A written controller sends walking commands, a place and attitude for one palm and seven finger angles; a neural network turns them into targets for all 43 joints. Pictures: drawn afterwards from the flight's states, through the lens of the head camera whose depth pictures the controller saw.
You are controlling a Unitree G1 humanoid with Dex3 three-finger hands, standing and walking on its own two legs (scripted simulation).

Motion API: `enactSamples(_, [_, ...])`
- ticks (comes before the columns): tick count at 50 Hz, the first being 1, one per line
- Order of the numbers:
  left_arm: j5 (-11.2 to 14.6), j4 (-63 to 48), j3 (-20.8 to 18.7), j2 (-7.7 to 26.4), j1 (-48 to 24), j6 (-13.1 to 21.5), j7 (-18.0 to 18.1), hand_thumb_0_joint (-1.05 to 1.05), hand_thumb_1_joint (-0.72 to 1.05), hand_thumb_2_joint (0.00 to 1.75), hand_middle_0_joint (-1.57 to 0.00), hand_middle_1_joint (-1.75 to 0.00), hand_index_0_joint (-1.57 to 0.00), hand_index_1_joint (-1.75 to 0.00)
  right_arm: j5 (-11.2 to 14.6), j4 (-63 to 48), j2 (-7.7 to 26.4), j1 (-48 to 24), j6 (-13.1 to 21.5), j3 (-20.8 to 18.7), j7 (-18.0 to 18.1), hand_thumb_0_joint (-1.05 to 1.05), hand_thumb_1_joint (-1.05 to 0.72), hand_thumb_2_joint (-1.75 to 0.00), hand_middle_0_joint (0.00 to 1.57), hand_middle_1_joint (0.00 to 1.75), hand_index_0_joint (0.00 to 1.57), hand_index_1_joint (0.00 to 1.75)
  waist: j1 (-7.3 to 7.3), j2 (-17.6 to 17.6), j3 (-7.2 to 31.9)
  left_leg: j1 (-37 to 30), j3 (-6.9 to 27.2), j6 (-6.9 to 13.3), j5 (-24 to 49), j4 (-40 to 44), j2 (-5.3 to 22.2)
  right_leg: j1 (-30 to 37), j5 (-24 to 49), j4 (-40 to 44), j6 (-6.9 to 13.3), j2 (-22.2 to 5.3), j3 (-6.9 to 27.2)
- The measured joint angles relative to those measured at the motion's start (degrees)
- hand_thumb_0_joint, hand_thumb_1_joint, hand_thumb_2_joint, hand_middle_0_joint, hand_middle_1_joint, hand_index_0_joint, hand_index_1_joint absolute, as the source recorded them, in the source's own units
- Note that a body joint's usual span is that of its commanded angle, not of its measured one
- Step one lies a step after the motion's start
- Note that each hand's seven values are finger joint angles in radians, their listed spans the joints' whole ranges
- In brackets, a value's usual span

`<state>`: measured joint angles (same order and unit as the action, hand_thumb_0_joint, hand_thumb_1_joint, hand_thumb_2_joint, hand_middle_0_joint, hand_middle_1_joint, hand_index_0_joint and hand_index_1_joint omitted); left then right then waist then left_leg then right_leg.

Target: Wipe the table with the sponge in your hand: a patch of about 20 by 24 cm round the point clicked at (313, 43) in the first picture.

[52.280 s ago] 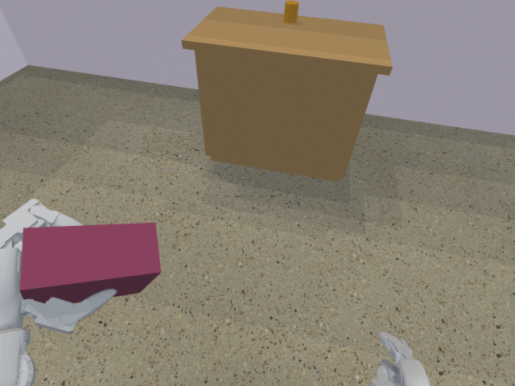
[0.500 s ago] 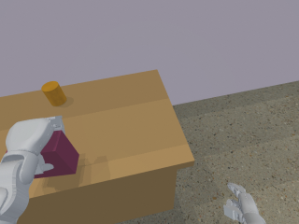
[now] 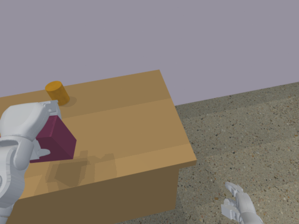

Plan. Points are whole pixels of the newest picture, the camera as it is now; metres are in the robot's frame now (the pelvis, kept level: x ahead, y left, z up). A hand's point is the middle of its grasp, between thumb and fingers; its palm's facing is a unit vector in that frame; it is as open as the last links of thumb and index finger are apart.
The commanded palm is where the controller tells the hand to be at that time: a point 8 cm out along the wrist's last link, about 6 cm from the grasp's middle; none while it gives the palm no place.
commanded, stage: lift the sponge slowly off the table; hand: left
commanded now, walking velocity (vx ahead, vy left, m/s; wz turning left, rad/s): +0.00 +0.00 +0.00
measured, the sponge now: (47, 144) +0.26 +0.33 +0.09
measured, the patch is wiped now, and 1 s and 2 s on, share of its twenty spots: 1.00 1.00 1.00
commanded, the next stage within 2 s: bring the sponge back beside the body in 0.40 s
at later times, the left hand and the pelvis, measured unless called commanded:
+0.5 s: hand (30, 124) +0.26 +0.32 +0.17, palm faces +0.13 +0.00 -0.99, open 10.0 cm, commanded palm +0.21 +0.32 +0.22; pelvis +0.00 +0.01 +0.00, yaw +0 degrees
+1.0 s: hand (32, 141) +0.22 +0.31 +0.15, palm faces +0.09 -0.04 -1.00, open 10.0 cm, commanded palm +0.19 +0.30 +0.21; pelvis +0.00 +0.00 +0.00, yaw +0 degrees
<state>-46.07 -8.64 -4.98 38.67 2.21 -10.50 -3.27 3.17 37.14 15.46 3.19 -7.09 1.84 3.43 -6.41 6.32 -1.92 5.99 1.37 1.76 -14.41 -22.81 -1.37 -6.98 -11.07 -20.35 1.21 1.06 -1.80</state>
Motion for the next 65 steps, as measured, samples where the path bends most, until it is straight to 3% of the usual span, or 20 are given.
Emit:
enactSamples(5, [1.7,-1.0,-2.6,0.9,0.3,-5.2,-1.0,0.00,-0.51,1.04,-0.76,-1.33,-0.76,-1.39,0.2,-0.6,0.4,-0.7,-1.1,0.4,-1.2,0.01,-0.91,-0.90,0.20,0.30,0.20,0.30,0.22,0.8,1.1,0.4,-0.4,0.1,0.0,0.2,-0.1,-0.6,0.0,0.0,-0.2,-0.1,0.4])
enactSamples(10, [2.7,-3.3,-1.8,0.6,3.0,-8.7,-5.0,0.00,-0.51,1.05,-0.76,-1.33,-0.75,-1.39,0.4,-1.5,1.8,-1.0,-1.3,0.5,-1.1,0.01,-0.91,-0.90,0.20,0.30,0.20,0.30,0.14,1.6,1.5,1.5,-0.2,0.5,0.0,-0.3,-0.6,-1.6,-0.2,-0.7,-0.6,-0.6,0.2])
enactSamples(14, [2.4,-5.1,-0.1,0.8,3.4,-6.4,-6.9,0.00,-0.51,1.05,-0.76,-1.33,-0.76,-1.39,0.2,-1.8,2.1,-0.7,-0.4,0.5,-0.1,0.01,-0.91,-0.90,0.20,0.30,0.20,0.30,-0.60,1.0,0.5,1.5,0.3,0.6,0.1,-0.6,-0.8,-1.4,-0.2,-0.8,-0.7,-0.8,-0.3])
enactSamples(20, [1.5,-6.0,0.1,1.8,0.4,-1.4,-4.2,0.00,-0.51,1.05,-0.76,-1.33,-0.76,-1.39,0.0,-1.1,0.7,-0.2,0.5,0.6,0.5,0.01,-0.91,-0.90,0.20,0.30,0.20,0.30,-1.38,-0.2,-0.5,0.3,0.8,0.4,0.3,-0.2,-0.5,0.3,0.3,0.4,-0.4,-0.5,-0.7])
enactSamples(25, [1.3,-3.3,-0.6,1.4,-3.1,-4.8,-2.8,0.00,-0.51,1.05,-0.76,-1.33,-0.76,-1.39,0.2,-0.8,0.2,-0.8,-0.3,1.1,-0.4,0.01,-0.91,-0.90,0.20,0.30,0.20,0.30,-0.91,0.2,-0.1,0.3,0.3,0.3,0.7,0.5,-0.5,0.0,0.7,0.8,-0.4,-0.5,-0.2])
enactSamples(29, [1.8,-3.7,-0.8,0.5,-2.0,-8.8,-4.3,0.00,-0.51,1.05,-0.76,-1.33,-0.76,-1.39,0.3,-1.3,0.6,-1.4,-1.1,1.4,-1.2,0.01,-0.91,-0.90,0.20,0.30,0.20,0.30,-0.15,1.1,0.8,1.0,-0.3,0.5,1.0,0.9,-0.7,-1.2,0.8,0.3,-0.6,-0.7,0.3])
enactSamples(32, [2.2,-5.8,-0.3,-0.1,1.3,-9.8,-6.1,0.00,-0.51,1.05,-0.76,-1.33,-0.76,-1.39,0.3,-2.0,1.0,-1.4,-1.5,1.4,-1.6,0.01,-0.90,-0.90,0.20,0.30,0.20,0.30,0.27,1.6,1.1,1.5,-0.5,0.7,1.0,0.7,-0.9,-2.0,0.6,-0.3,-0.8,-0.8,0.6])
enactSamples(37, [2.5,-8.9,0.8,-0.2,5.7,-6.4,-6.8,0.00,-0.51,1.05,-0.76,-1.33,-0.76,-1.39,0.0,-2.6,1.3,-0.5,-1.1,1.2,-1.1,0.01,-0.91,-0.90,0.20,0.30,0.20,0.30,-0.28,1.1,0.7,1.4,-0.4,0.6,0.5,-0.1,-0.8,-2.0,0.0,-1.1,-0.6,-0.7,0.5])
enactSamples(42, [1.8,-9.7,-0.2,0.6,6.3,-3.0,-3.7,0.00,-0.51,1.05,-0.76,-1.33,-0.76,-1.39,-0.1,-2.0,0.8,0.7,-0.5,0.6,-0.7,0.01,-0.91,-0.90,0.20,0.30,0.20,0.30,-1.43,0.1,-0.1,0.5,0.1,0.1,0.0,-0.7,-0.2,-0.5,-0.1,-0.7,-0.1,-0.2,-0.1])
enactSamples(47, [1.8,-9.4,-1.6,-0.2,6.1,-4.9,-1.5,0.00,-0.51,1.05,-0.76,-1.33,-0.76,-1.39,0.0,-1.4,0.6,0.4,-0.5,0.5,-0.9,0.01,-0.91,-0.90,0.20,0.30,0.20,0.30,-1.44,0.3,0.1,0.2,0.2,-0.1,-0.1,-0.8,0.1,-0.1,0.0,-0.5,0.1,0.1,-0.1])
enactSamples(53, [1.8,-9.2,0.3,-1.9,7.1,-8.9,-2.9,0.00,-0.51,1.05,-0.76,-1.33,-0.76,-1.39,0.2,-1.9,1.1,-0.9,-0.6,0.8,-0.8,0.01,-0.91,-0.90,0.20,0.30,0.20,0.30,-0.64,1.3,0.4,0.6,-0.1,-0.1,0.1,-0.7,-0.1,-1.0,-0.2,-1.4,0.0,0.0,0.2])
enactSamples(58, [1.6,-11.6,1.7,-2.2,9.8,-6.9,-3.5,0.00,-0.51,1.05,-0.76,-1.33,-0.76,-1.39,-0.3,-2.6,0.9,-1.1,-0.3,0.7,-0.7,0.01,-0.91,-0.90,0.20,0.30,0.20,0.30,-0.50,1.3,0.5,0.4,-0.4,-0.2,0.1,-0.6,0.0,-1.1,-0.5,-1.9,0.2,0.1,0.5])
enactSamples(61, [1.6,-13.2,1.2,-1.6,11.7,-5.0,-2.4,0.00,-0.51,1.05,-0.76,-1.33,-0.76,-1.39,-0.5,-2.8,0.6,-0.4,-0.3,0.5,-0.8,0.01,-0.91,-0.90,0.20,0.30,0.20,0.30,-0.71,1.0,0.7,0.0,-0.4,-0.4,-0.2,-0.8,0.3,-0.7,-0.7,-2.0,0.4,0.3,0.5])
enactSamples(65, [1.9,-14.0,-0.3,-1.3,13.1,-5.1,-0.6,0.00,-0.51,1.05,-0.76,-1.33,-0.76,-1.39,-0.3,-2.7,0.5,0.1,-0.7,0.3,-1.3,0.01,-0.91,-0.90,0.20,0.30,0.20,0.30,-1.18,0.9,0.9,-0.3,-0.5,-0.7,-0.7,-1.2,0.8,-0.3,-0.8,-2.1,0.7,0.8,0.6])
